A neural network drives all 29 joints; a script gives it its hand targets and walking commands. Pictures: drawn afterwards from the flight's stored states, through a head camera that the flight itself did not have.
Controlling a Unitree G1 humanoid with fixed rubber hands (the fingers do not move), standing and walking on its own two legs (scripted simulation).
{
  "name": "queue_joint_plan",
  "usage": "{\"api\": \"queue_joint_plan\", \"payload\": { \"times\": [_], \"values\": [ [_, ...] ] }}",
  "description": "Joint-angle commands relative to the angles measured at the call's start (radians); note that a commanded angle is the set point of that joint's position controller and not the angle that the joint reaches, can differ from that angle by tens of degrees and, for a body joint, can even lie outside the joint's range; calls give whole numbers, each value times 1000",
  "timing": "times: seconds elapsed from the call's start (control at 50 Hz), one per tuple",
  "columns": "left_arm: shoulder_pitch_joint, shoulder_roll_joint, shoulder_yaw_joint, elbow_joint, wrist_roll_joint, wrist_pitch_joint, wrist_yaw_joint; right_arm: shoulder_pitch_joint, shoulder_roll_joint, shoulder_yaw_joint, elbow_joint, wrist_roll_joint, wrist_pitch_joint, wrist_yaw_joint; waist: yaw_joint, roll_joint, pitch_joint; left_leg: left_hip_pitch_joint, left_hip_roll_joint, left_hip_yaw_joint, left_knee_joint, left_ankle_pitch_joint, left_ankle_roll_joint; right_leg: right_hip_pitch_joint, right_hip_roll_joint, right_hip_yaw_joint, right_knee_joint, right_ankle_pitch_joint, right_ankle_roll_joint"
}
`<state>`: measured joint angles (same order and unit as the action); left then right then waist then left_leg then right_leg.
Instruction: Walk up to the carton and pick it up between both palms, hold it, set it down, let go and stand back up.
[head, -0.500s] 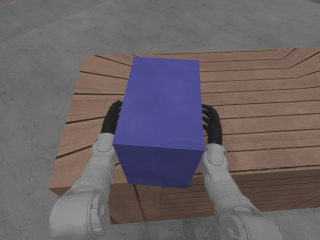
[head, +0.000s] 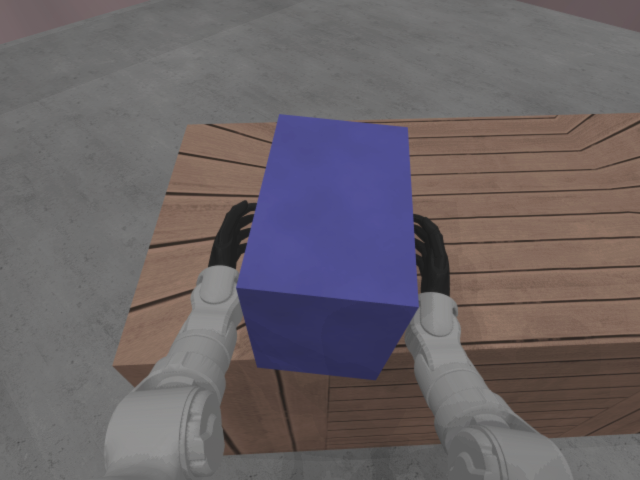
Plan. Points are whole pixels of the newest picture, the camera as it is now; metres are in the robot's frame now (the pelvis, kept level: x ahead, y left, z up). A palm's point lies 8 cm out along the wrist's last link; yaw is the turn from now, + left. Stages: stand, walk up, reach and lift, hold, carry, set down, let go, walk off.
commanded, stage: reach and lift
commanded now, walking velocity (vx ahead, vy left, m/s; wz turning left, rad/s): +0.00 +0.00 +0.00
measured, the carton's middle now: (329, 252) +0.43 +0.01 +0.03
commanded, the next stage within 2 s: hold in 1.92 s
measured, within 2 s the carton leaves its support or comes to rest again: neither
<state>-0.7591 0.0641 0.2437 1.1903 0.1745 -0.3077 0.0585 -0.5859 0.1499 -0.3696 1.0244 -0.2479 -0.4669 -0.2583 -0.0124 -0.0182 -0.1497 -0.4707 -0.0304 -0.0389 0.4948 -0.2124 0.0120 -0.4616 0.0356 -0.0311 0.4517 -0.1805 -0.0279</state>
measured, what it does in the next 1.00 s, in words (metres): stands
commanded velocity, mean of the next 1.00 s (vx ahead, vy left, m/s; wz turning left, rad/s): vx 0.00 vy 0.00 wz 0.00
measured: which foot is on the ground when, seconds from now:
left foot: down 0.00-1.00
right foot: down 0.00-1.00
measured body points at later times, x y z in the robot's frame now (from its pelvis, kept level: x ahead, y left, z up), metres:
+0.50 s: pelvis +0.01 +0.00 +0.00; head -0.01 +0.02 +0.45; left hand +0.43 +0.14 +0.13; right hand +0.40 -0.14 +0.13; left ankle +0.01 +0.10 -0.74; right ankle +0.02 -0.10 -0.74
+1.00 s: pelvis -0.04 +0.00 +0.00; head -0.08 +0.02 +0.45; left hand +0.38 +0.14 +0.18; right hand +0.37 -0.13 +0.18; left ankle +0.01 +0.10 -0.74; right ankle +0.02 -0.10 -0.74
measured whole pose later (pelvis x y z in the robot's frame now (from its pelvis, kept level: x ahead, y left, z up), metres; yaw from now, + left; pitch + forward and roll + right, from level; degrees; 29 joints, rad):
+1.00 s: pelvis -0.04 +0.00 +0.00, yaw +0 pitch -3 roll -1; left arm -0.87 0.05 0.22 0.74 0.22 0.47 0.08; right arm -0.79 0.02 -0.17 0.73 0.01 0.28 -0.22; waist -0.03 -0.03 -0.05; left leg -0.23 -0.03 -0.04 0.49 -0.20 0.02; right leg -0.22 0.04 -0.03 0.44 -0.16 -0.03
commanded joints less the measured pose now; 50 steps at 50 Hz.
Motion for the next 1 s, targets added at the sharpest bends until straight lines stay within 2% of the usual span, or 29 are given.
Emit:
{"api": "queue_joint_plan", "payload": {
  "times": [0.0, 0.04, 0.14, 0.18, 0.22, 0.28, 0.3, 0.32, 0.38, 0.42, 0.46, 0.54, 0.58, 0.6, 0.62, 0.64, 0.66, 0.7, 0.74, 0.76, 0.78, 0.8, 0.84, 0.86, 0.88, 0.9, 0.94, 0.96, 0.98],
  "values": [
    [-810, -785, -363, -230, 18, -34, -100, -849, 613, 416, -150, -67, 23, 176, -17, 83, -575, 225, 65, 65, -74, 180, -58, 305, -11, -8, -111, 114, 5],
    [-768, -785, -368, -209, -6, -13, -106, -911, 636, 489, -264, -6, 30, 174, 17, 69, -631, 181, 58, 69, -74, 229, -51, 385, -16, 12, -93, 236, 19],
    [-758, -823, -469, -321, -66, 46, -106, -946, 648, 590, -364, 80, 140, 170, -14, 65, -765, 201, 43, 37, -37, 295, -45, 447, -21, 24, -61, 343, 39],
    [-739, -833, -496, -476, -72, 71, -91, -912, 690, 698, -445, 132, 190, 162, 15, 76, -818, 257, 33, 25, -33, 408, -45, 519, -15, 27, -41, 506, 55],
    [-766, -864, -534, -522, -83, 112, -93, -904, 665, 703, -484, 166, 221, 143, -53, 86, -806, 272, 23, -8, -10, 496, -59, 529, -13, 22, -30, 630, 73],
    [-763, -788, -475, -565, -73, 185, -113, -847, 670, 724, -487, 205, 307, 131, -25, 56, -744, 238, 6, 8, -29, 366, -30, 554, -44, 63, -47, 627, 91],
    [-730, -771, -459, -579, -39, 227, -116, -791, 654, 719, -417, 210, 356, 125, -42, 76, -666, 242, 2, 11, -44, 347, -29, 570, -50, 62, -47, 616, 90],
    [-613, -768, -444, -513, -24, 278, -118, -781, 642, 755, -459, 224, 385, 126, -21, 65, -653, 237, 4, 14, -47, 359, -25, 622, -48, 69, -47, 647, 85],
    [-575, -810, -468, -647, -30, 396, -119, -800, 606, 776, -551, 288, 437, 114, -37, 74, -625, 346, 15, -3, -49, 498, -41, 577, -14, 29, -66, 658, 78],
    [-596, -820, -487, -707, -52, 474, -121, -901, 611, 818, -665, 346, 466, 107, 9, 83, -562, 366, 12, 5, -29, 571, -51, 601, -13, 32, -64, 678, 81],
    [-606, -844, -510, -788, -72, 519, -120, -890, 638, 837, -731, 375, 489, 91, -19, 58, -572, 369, 3, -7, -22, 566, -49, 620, -15, 32, -62, 737, 92],
    [-690, -834, -455, -738, -63, 598, -125, -964, 560, 744, -685, 375, 559, 104, -35, 59, -405, 395, 15, -5, -69, 374, -40, 532, -4, 16, -114, 433, 75],
    [-664, -820, -441, -702, -71, 628, -131, -965, 558, 731, -708, 376, 579, 110, -32, 22, -376, 380, 14, 2, -85, 299, -28, 515, -6, 20, -135, 365, 72],
    [-714, -817, -429, -799, -53, 641, -129, -963, 537, 701, -637, 390, 586, 119, -32, 48, -334, 423, 22, 0, -102, 319, -32, 529, -7, 13, -140, 328, 75],
    [-685, -854, -479, -786, -85, 657, -127, -1030, 569, 723, -754, 401, 572, 118, -29, 41, -410, 426, 18, 0, -90, 316, -27, 525, -2, 23, -135, 345, 70],
    [-717, -833, -413, -696, -63, 664, -132, -1063, 562, 687, -682, 383, 593, 117, -31, 23, -294, 398, 13, 8, -118, 212, -14, 496, -6, 21, -161, 242, 73],
    [-794, -846, -429, -791, -77, 663, -130, -1050, 569, 666, -645, 396, 599, 123, -39, 62, -273, 387, 17, -4, -135, 193, -22, 485, -18, 26, -159, 208, 65],
    [-807, -849, -427, -722, -75, 684, -127, -1133, 537, 628, -648, 391, 596, 141, -22, 79, -271, 381, 25, 6, -132, 151, -23, 443, -7, 11, -157, 124, 55],
    [-753, -871, -419, -693, -58, 707, -120, -1151, 526, 612, -645, 394, 608, 140, -56, 76, -231, 386, 27, -5, -145, 136, -20, 410, 2, 2, -172, 95, 39],
    [-824, -842, -404, -749, -68, 704, -123, -1167, 556, 622, -648, 396, 616, 143, -26, 51, -278, 390, 26, 8, -146, 112, -6, 446, -8, 13, -168, 95, 51],
    [-800, -862, -377, -664, -57, 722, -116, -1182, 530, 568, -599, 393, 627, 147, -44, 71, -239, 385, 30, 3, -164, 50, -9, 390, 0, 9, -182, 12, 37],
    [-832, -833, -333, -656, -54, 715, -127, -1230, 548, 578, -621, 377, 623, 157, -3, 28, -209, 324, 26, 9, -181, -35, 15, 417, -15, 29, -190, -64, 46],
    [-868, -829, -287, -614, -32, 728, -118, -1280, 538, 522, -565, 366, 633, 175, 4, 33, -244, 297, 36, 8, -219, -126, 30, 404, -15, 24, -183, -153, 34],
    [-891, -818, -268, -586, -27, 731, -124, -1255, 545, 491, -515, 346, 647, 177, -20, 40, -178, 259, 34, 10, -231, -180, 39, 396, -25, 33, -190, -204, 34],
    [-962, -797, -265, -593, -45, 721, -120, -1328, 530, 473, -537, 338, 632, 183, 0, 28, -279, 240, 44, 9, -230, -211, 50, 413, -22, 39, -168, -244, 36],
    [-962, -829, -303, -643, -44, 721, -100, -1258, 520, 469, -489, 356, 641, 195, -36, 98, -307, 292, 59, -7, -250, -174, 21, 396, -8, 8, -150, -173, 19],
    [-1031, -856, -332, -689, -93, 701, -93, -1288, 560, 465, -513, 358, 638, 192, -44, 63, -392, 322, 51, 2, -224, -138, 16, 392, 2, 9, -156, -133, 21],
    [-994, -801, -289, -593, -92, 708, -91, -1319, 567, 491, -515, 354, 646, 189, 7, 18, -413, 269, 45, 7, -212, -141, 39, 407, -17, 37, -171, -167, 26],
    [-988, -838, -329, -621, -94, 710, -82, -1373, 564, 503, -568, 363, 634, 197, -4, 51, -441, 301, 38, 14, -204, -94, 21, 393, -9, 26, -167, -122, 23]
  ]
}}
